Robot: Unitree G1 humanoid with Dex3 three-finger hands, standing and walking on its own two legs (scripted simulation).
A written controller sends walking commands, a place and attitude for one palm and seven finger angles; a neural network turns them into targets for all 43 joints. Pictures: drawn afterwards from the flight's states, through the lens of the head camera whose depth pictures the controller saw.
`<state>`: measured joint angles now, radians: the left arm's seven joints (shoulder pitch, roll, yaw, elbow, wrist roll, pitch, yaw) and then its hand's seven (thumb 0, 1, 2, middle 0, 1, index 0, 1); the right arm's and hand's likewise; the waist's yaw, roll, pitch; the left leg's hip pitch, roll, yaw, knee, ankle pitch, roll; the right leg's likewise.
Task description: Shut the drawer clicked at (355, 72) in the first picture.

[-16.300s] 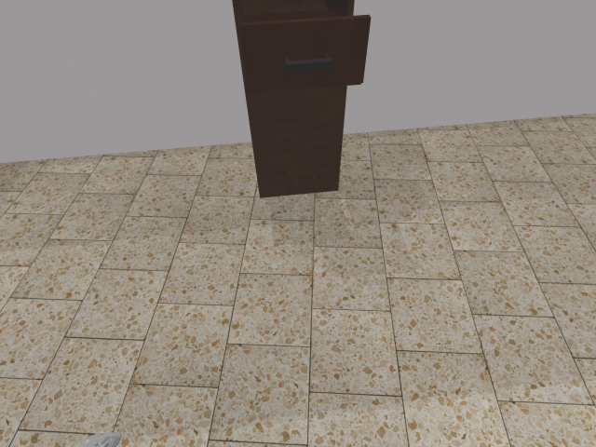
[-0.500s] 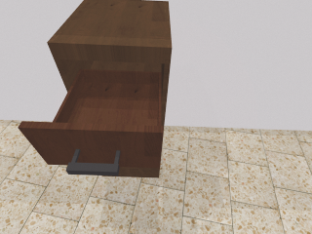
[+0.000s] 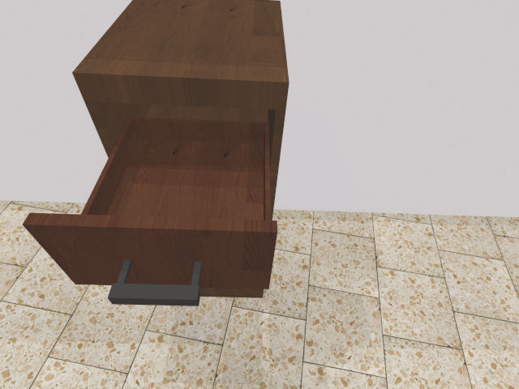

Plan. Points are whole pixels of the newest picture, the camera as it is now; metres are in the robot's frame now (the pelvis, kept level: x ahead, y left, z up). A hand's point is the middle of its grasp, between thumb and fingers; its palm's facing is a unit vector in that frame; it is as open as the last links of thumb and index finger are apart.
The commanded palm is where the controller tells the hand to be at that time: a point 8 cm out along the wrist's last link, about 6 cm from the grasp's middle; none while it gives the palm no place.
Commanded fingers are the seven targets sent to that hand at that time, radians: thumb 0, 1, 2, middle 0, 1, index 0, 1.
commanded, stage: look again from close up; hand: left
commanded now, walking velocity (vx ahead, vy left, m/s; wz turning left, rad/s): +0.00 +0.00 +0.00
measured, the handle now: (159, 280) +0.26 +0.17 +0.03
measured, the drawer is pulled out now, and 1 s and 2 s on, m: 0.29 0.29 0.29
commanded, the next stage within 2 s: raise the hand and make a fist in 0.34 s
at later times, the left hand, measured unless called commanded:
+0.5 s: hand out of the picture +0.00 +0.18 -0.17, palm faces +0.07 -0.98 -0.20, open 7.2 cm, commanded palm +0.10 +0.20 -0.07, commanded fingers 0.00 0.90 0.90 -0.28 -0.39 -0.28 -0.39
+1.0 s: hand out of the picture +0.10 +0.14 +0.00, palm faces +0.18 -0.98 -0.05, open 5.2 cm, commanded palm +0.08 +0.20 +0.00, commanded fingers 0.00 0.90 0.90 -0.78 -0.93 -0.78 -0.93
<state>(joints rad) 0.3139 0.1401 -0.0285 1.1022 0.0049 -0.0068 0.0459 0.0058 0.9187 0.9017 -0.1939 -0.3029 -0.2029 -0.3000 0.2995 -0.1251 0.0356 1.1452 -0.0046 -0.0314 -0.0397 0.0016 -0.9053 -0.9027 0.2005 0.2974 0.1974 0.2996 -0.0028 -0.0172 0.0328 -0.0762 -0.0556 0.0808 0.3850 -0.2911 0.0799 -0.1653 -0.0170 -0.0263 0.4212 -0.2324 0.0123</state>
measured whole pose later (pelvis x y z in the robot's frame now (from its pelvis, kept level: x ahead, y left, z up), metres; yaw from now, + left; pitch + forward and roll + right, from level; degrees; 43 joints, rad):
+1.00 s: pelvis -0.04 -0.05 -0.07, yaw +5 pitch +10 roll -1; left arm 0.66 0.18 0.08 -0.18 -0.24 -0.45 -0.19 0.02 0.90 0.90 -0.59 -0.73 -0.58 -0.72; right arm 0.14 -0.24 0.00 0.44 0.03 -0.23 -0.01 0.01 -0.90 -0.90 0.20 0.30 0.20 0.30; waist 0.05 0.02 -0.14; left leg -0.70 -0.02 -0.02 1.05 -0.53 0.02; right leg -0.73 0.02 -0.15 1.00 -0.46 -0.09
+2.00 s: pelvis -0.02 +0.00 -0.03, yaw +4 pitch +1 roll -2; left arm 0.79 0.21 0.02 -0.72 -0.21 -0.06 -0.18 0.02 0.90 0.90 -1.39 -1.60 -1.40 -1.59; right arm 0.21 -0.19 0.09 0.53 0.07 -0.33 0.00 0.01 -0.90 -0.90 0.20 0.30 0.20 0.30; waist 0.07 0.07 -0.10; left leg -0.31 -0.05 0.02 0.73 -0.43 0.07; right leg -0.35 0.01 -0.10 0.69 -0.35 -0.03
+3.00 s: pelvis -0.02 -0.04 -0.03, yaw +4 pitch +4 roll +0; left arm 0.62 0.18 0.07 -0.34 -0.25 -0.20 -0.21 0.02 0.90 0.90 -1.39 -1.60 -1.40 -1.60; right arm 0.24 -0.25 0.03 0.61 0.05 -0.37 -0.04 0.01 -0.90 -0.90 0.20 0.30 0.20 0.30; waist 0.03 0.07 -0.08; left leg -0.39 -0.03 0.00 0.73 -0.41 0.03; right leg -0.43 0.03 -0.11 0.70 -0.34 -0.07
